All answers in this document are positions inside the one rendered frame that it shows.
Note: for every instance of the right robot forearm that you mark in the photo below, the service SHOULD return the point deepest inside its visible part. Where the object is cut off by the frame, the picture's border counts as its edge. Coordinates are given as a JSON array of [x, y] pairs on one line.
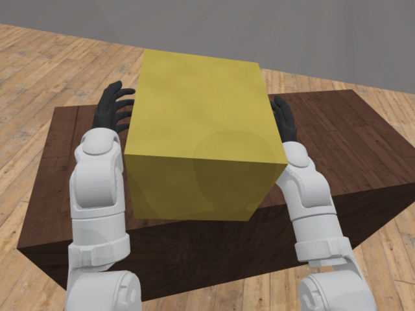
[[312, 212]]

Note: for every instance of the robot left hand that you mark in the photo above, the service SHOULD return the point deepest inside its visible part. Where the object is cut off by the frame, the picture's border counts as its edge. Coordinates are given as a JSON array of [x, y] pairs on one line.
[[105, 115]]

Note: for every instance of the robot right hand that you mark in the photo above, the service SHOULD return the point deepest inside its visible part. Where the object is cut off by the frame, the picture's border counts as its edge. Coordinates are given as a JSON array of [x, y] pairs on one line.
[[284, 120]]

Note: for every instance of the left robot upper arm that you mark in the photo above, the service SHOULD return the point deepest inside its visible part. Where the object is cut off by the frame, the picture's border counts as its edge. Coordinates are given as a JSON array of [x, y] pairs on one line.
[[106, 291]]

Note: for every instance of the left robot forearm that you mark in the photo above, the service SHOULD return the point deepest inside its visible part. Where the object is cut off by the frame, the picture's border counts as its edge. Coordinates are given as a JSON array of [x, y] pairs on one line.
[[97, 202]]

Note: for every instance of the pedestal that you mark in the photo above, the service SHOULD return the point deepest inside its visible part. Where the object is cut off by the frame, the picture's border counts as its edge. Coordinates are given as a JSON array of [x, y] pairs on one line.
[[369, 166]]

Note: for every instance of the carton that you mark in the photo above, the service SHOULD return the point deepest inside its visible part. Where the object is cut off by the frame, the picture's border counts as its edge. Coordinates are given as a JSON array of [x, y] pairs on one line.
[[203, 143]]

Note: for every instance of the right robot upper arm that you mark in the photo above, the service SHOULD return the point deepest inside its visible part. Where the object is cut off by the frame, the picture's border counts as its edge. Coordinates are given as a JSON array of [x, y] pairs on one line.
[[340, 290]]

